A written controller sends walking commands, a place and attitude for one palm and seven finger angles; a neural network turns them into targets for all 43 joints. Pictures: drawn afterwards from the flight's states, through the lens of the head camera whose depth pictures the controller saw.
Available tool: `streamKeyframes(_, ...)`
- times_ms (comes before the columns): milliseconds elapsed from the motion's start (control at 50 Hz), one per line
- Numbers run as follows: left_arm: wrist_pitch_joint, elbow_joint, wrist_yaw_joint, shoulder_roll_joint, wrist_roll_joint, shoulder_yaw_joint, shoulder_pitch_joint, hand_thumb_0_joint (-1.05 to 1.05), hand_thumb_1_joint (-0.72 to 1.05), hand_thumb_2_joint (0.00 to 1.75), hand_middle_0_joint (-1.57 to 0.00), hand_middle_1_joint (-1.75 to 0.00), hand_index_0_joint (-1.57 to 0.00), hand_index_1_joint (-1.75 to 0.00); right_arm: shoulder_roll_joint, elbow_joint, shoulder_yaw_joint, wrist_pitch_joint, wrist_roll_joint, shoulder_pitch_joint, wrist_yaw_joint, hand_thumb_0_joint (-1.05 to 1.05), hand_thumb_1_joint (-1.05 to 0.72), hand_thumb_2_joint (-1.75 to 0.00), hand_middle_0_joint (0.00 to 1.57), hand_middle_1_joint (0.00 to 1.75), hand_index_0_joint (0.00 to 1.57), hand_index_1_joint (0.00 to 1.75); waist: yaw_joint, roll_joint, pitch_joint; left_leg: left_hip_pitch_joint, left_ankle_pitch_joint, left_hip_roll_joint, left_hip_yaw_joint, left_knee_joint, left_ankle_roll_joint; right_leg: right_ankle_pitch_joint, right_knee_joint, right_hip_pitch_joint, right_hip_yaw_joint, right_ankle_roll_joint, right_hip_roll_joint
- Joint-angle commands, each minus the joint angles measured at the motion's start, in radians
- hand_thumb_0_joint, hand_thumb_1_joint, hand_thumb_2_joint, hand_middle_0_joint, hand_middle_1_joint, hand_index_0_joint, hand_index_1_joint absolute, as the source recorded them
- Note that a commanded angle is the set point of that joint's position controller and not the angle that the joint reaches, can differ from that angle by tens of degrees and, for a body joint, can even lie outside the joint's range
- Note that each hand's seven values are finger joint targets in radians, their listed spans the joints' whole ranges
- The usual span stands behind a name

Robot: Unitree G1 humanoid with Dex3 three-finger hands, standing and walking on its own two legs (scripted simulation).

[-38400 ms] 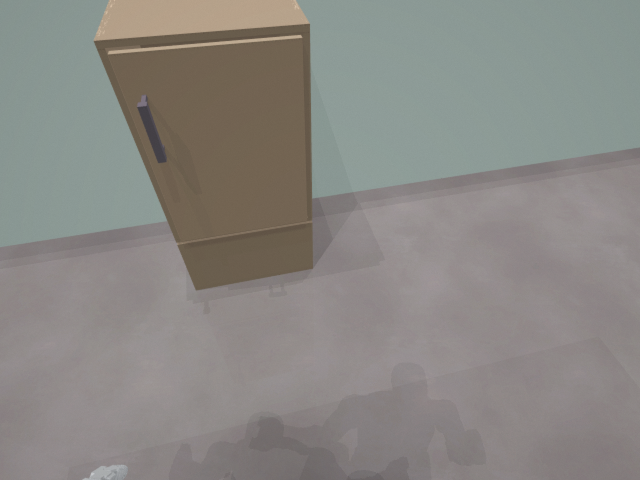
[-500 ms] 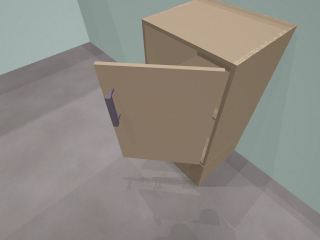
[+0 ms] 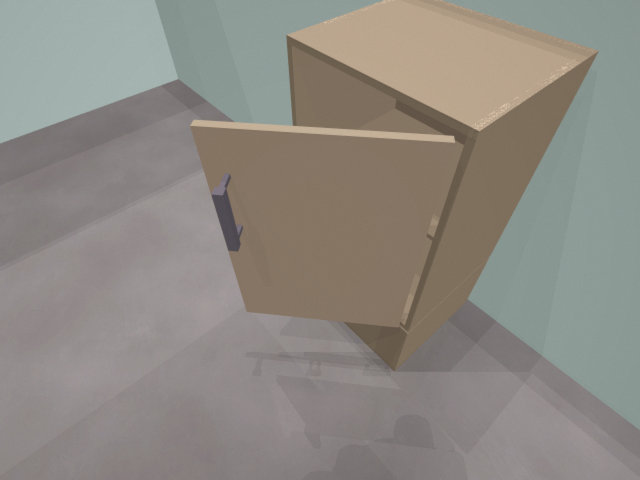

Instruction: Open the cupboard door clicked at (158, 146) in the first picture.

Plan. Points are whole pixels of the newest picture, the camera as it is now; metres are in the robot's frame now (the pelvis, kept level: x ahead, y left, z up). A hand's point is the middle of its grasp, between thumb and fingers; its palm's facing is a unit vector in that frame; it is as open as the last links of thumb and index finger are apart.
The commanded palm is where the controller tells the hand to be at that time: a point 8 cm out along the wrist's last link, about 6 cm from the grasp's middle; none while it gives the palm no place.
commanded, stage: look again from close up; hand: left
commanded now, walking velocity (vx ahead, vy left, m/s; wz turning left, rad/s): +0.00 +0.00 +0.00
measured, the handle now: (230, 213) +0.56 +0.21 -0.05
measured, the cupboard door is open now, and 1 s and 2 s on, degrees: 42 42 42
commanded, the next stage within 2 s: raise the hand with hooked fingers in 0.04 s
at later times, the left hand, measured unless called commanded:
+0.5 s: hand (186, 447) +0.17 +0.18 -0.04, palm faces -0.09 -1.00 +0.01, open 8.2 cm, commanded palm +0.12 +0.25 -0.06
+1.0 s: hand (133, 437) +0.18 +0.25 -0.06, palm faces -0.04 -1.00 -0.05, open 11.2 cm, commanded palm +0.15 +0.31 -0.05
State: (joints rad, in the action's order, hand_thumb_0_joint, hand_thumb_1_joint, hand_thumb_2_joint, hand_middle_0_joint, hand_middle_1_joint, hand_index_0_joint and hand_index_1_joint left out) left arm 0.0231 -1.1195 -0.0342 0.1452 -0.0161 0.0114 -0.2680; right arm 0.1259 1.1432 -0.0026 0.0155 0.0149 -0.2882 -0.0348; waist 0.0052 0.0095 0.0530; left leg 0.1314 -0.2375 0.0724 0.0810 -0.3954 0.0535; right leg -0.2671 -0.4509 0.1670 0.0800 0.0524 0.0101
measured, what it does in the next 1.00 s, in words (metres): lowers itself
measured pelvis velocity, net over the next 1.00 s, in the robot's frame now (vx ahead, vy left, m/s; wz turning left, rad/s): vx -0.06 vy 0.05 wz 0.03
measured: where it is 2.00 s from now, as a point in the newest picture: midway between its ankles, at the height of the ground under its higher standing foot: outside the picture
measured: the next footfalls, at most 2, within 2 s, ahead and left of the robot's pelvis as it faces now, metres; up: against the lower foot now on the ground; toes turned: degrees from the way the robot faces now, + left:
none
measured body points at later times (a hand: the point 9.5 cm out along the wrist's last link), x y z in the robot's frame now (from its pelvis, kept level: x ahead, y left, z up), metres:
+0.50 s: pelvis -0.04 +0.02 -0.08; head -0.01 +0.03 +0.37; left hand +0.17 +0.23 -0.04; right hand +0.19 -0.25 -0.10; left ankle -0.02 +0.15 -0.74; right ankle -0.01 -0.08 -0.74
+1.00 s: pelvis -0.06 +0.05 -0.10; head +0.01 +0.06 +0.35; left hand +0.17 +0.31 -0.05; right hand +0.10 -0.17 -0.19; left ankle -0.02 +0.15 -0.74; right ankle -0.01 -0.08 -0.74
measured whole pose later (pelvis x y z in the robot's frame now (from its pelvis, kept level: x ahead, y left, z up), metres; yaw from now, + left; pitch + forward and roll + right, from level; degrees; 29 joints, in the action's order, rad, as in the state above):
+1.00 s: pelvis -0.06 +0.05 -0.10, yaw +2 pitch +14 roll -3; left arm 0.32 -0.05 0.34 0.28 0.28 0.22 -0.29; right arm 0.21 0.56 -0.04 0.21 -0.03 -0.28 -0.05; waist -0.02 0.03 -0.11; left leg 0.94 -0.51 0.05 0.02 -1.19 -0.02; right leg -0.48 -1.13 0.90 0.10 0.00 -0.06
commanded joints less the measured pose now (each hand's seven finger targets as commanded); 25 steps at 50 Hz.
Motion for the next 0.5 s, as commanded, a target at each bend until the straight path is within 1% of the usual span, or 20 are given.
streamKeyframes(0, 0.013, 0.03, -0.002, 0.108, 0.003, 0.015, -0.056, 0.0, 0.9, 0.9, -0.2, -0.3, -0.2, -0.3, 0.081, -0.017, 0.016, 0.014, 0.001, -0.077, -0.003, 0.0, -0.9, -0.9, 0.2, 0.3, 0.2, 0.3, -0.001, -0.015, 0.003, 0.018, 0.142, 0.045, -0.05, 0.051, -0.053, 0.225, 0.098, 0.015, -0.115, -0.003, -0.118)
streamKeyframes(100, 0.011, 0.026, -0.002, 0.102, 0.003, 0.014, -0.064, 0.0, 0.9, 0.9, -0.2, -0.3, -0.2, -0.3, 0.079, -0.015, 0.015, 0.013, 0.001, -0.07, -0.004, 0.0, -0.9, -0.9, 0.2, 0.3, 0.2, 0.3, 0.002, -0.005, 0.023, 0.019, 0.135, 0.044, -0.051, 0.055, -0.055, 0.206, 0.105, 0.028, -0.114, -0.004, -0.12)
streamKeyframes(120, 0.03, -0.024, -0.043, 0.127, -0.004, 0.015, -0.172, 0.0, 0.9, 0.9, -0.2, -0.3, -0.2, -0.3, 0.129, -0.084, 0.027, 0.018, -0.011, 0.067, 0.008, 0.0, -0.9, -0.9, 0.2, 0.3, 0.2, 0.3, 0.05, -0.066, 0.021, 0.134, 0.083, 0.043, 0.003, -0.221, -0.03, 0.76, 0.091, 0.001, -0.208, -0.073, -0.207)
streamKeyframes(140, 0.263, 1.489, -0.002, 0.32, 0.229, 0.051, 0.611, 0.0, 0.88, 0.89, -0.2, -0.32, -0.2, -0.32, 0.311, -0.437, 0.02, 0.179, -0.064, 0.048, -0.042, 0.0, -0.9, -0.9, 0.2, 0.3, 0.2, 0.3, -0.09, 0.111, -0.455, -0.114, 0.175, -0.071, -0.029, -0.046, -0.091, 0.516, 0.006, -0.098, -0.166, -0.035, -0.123)
streamKeyframes(160, 0.219, 1.205, -0.052, 0.282, 0.138, 0.099, 0.178, 0.0, 0.85, 0.88, -0.2, -0.33, -0.2, -0.33, 0.232, -0.38, 0.026, 0.253, -0.04, 0.107, -0.073, 0.0, -0.9, -0.9, 0.2, 0.3, 0.2, 0.3, 0.006, 0.254, -0.464, -0.115, 0.247, -0.063, -0.011, -0.02, -0.097, 0.288, -0.037, -0.095, -0.098, -0.008, -0.055)
streamKeyframes(180, 0.086, 1.037, -0.079, 0.074, 0.152, -0.002, -0.093, 0.0, 0.83, 0.87, -0.21, -0.34, -0.21, -0.34, 0.19, -0.404, 0.036, 0.282, -0.063, 0.107, -0.063, 0.0, -0.9, -0.9, 0.2, 0.3, 0.2, 0.3, -0.002, 0.211, -0.254, 0.015, 0.221, -0.043, -0.044, -0.032, -0.071, 0.174, -0.026, 0.008, -0.048, -0.016, -0.046)
streamKeyframes(200, 0.084, 1.033, -0.051, -0.037, 0.195, -0.081, -0.048, 0.0, 0.81, 0.86, -0.21, -0.36, -0.21, -0.36, 0.206, -0.378, 0.027, 0.296, -0.079, 0.086, -0.065, 0.0, -0.9, -0.9, 0.2, 0.3, 0.2, 0.3, -0.045, 0.032, -0.096, 0.061, 0.163, -0.038, -0.054, -0.061, -0.082, 0.153, -0.013, 0.106, -0.016, -0.042, -0.037)
streamKeyframes(220, 0.139, 1.07, -0.032, 0.029, 0.214, -0.03, 0.041, 0.0, 0.78, 0.85, -0.21, -0.37, -0.21, -0.37, 0.244, -0.421, 0.044, 0.318, -0.073, 0.109, -0.065, 0.0, -0.9, -0.9, 0.2, 0.3, 0.2, 0.3, -0.07, -0.087, -0.008, 0.115, 0.083, -0.048, -0.076, -0.105, -0.093, 0.076, -0.011, 0.213, -0.01, -0.061, -0.038)
streamKeyframes(240, 0.194, 1.044, 0.0, 0.057, 0.213, 0.002, 0.019, 0.0, 0.76, 0.84, -0.21, -0.39, -0.21, -0.39, 0.266, -0.439, 0.06, 0.331, -0.054, 0.084, -0.061, 0.0, -0.9, -0.9, 0.2, 0.3, 0.2, 0.3, -0.079, -0.188, -0.041, 0.157, 0.024, -0.059, -0.072, -0.154, -0.094, -0.027, -0.021, 0.289, -0.007, -0.07, -0.039)
streamKeyframes(260, 0.251, 0.96, 0.034, 0.041, 0.213, 0.023, -0.016, 0.0, 0.74, 0.83, -0.21, -0.4, -0.21, -0.4, 0.265, -0.467, 0.069, 0.339, -0.041, 0.084, -0.055, 0.0, -0.9, -0.9, 0.2, 0.3, 0.2, 0.3, -0.076, -0.263, -0.015, 0.252, -0.036, -0.068, -0.078, -0.21, -0.086, -0.128, -0.056, 0.374, -0.004, -0.072, -0.038)
streamKeyframes(280, 0.313, 0.896, 0.076, 0.02, 0.216, 0.028, -0.076, 0.0, 0.71, 0.82, -0.21, -0.42, -0.21, -0.42, 0.259, -0.503, 0.075, 0.349, -0.039, 0.097, -0.041, 0.0, -0.9, -0.9, 0.2, 0.3, 0.2, 0.3, -0.044, -0.216, -0.019, 0.318, -0.061, -0.084, -0.074, -0.257, -0.073, -0.16, -0.106, 0.403, -0.02, -0.064, -0.047)
streamKeyframes(300, 0.384, 0.875, 0.126, 0.011, 0.226, 0.056, -0.181, 0.0, 0.69, 0.81, -0.22, -0.43, -0.22, -0.43, 0.249, -0.538, 0.083, 0.354, -0.028, 0.107, -0.024, 0.0, -0.9, -0.9, 0.2, 0.3, 0.2, 0.3, 0.005, -0.237, -0.099, 0.378, -0.065, -0.09, -0.07, -0.297, -0.059, -0.174, -0.169, 0.396, -0.022, -0.053, -0.044)
streamKeyframes(320, 0.453, 0.849, 0.183, -0.001, 0.238, 0.072, -0.277, 0.0, 0.67, 0.8, -0.22, -0.45, -0.22, -0.45, 0.244, -0.576, 0.09, 0.357, -0.025, 0.133, -0.008, 0.0, -0.9, -0.9, 0.2, 0.3, 0.2, 0.3, 0.042, -0.241, -0.136, 0.443, -0.058, -0.094, -0.061, -0.345, -0.051, -0.141, -0.241, 0.401, -0.021, -0.044, -0.039)
streamKeyframes(340, 0.527, 0.854, 0.244, -0.003, 0.252, 0.078, -0.302, 0.0, 0.64, 0.79, -0.22, -0.47, -0.22, -0.47, 0.243, -0.602, 0.095, 0.355, -0.024, 0.147, 0.01, 0.0, -0.9, -0.9, 0.2, 0.3, 0.2, 0.3, 0.053, -0.232, -0.164, 0.503, -0.044, -0.099, -0.058, -0.398, -0.046, -0.082, -0.309, 0.408, -0.027, -0.039, -0.039)
streamKeyframes(360, 0.597, 0.864, 0.304, 0.019, 0.258, 0.099, -0.309, 0.0, 0.62, 0.78, -0.22, -0.48, -0.22, -0.48, 0.244, -0.629, 0.102, 0.351, -0.023, 0.161, 0.026, 0.0, -0.9, -0.9, 0.2, 0.3, 0.2, 0.3, 0.059, -0.199, -0.203, 0.554, -0.032, -0.105, -0.052, -0.453, -0.041, -0.023, -0.37, 0.417, -0.042, -0.033, -0.044)
streamKeyframes(380, 0.652, 0.834, 0.37, 0.086, 0.253, 0.154, -0.298, 0.0, 0.6, 0.77, -0.22, -0.5, -0.22, -0.5, 0.253, -0.643, 0.111, 0.341, -0.025, 0.154, 0.044, 0.0, -0.9, -0.9, 0.2, 0.3, 0.2, 0.3, 0.068, -0.104, -0.226, 0.584, -0.004, -0.108, -0.053, -0.511, -0.036, 0.039, -0.437, 0.427, -0.069, -0.017, -0.051)
streamKeyframes(400, 0.694, 0.888, 0.417, 0.125, 0.256, 0.174, -0.249, 0.0, 0.57, 0.76, -0.22, -0.51, -0.22, -0.51, 0.256, -0.678, 0.112, 0.332, -0.026, 0.172, 0.054, 0.0, -0.9, -0.9, 0.2, 0.3, 0.2, 0.3, 0.064, -0.083, -0.269, 0.624, -0.01, -0.11, -0.046, -0.556, -0.041, 0.039, -0.477, 0.456, -0.082, -0.015, -0.055)
streamKeyframes(420, 0.688, 0.901, 0.436, 0.148, 0.263, 0.205, -0.241, 0.0, 0.55, 0.75, -0.22, -0.53, -0.22, -0.53, 0.259, -0.712, 0.117, 0.318, -0.032, 0.185, 0.052, 0.0, -0.9, -0.9, 0.2, 0.3, 0.2, 0.3, 0.072, -0.09, -0.311, 0.65, -0.029, -0.11, -0.031, -0.585, -0.051, 0.002, -0.5, 0.476, -0.095, -0.017, -0.053)
streamKeyframes(460, 0.624, 1.018, 0.441, 0.144, 0.291, 0.193, -0.166, 0.0, 0.5, 0.73, -0.23, -0.55, -0.23, -0.55, 0.261, -0.789, 0.111, 0.288, -0.043, 0.209, 0.042, 0.0, -0.9, -0.9, 0.2, 0.3, 0.2, 0.3, 0.068, -0.036, -0.337, 0.672, -0.09, -0.112, -0.026, -0.602, -0.06, -0.1, -0.515, 0.522, -0.097, -0.022, -0.045)
streamKeyframes(480, 0.593, 1.091, 0.43, 0.167, 0.307, 0.206, -0.11, 0.0, 0.48, 0.72, -0.23, -0.57, -0.23, -0.57, 0.262, -0.809, 0.108, 0.273, -0.043, 0.2, 0.037, 0.0, -0.9, -0.9, 0.2, 0.3, 0.2, 0.3, 0.065, 0.004, -0.343, 0.685, -0.114, -0.108, -0.039, -0.61, -0.063, -0.145, -0.523, 0.539, -0.107, -0.019, -0.038)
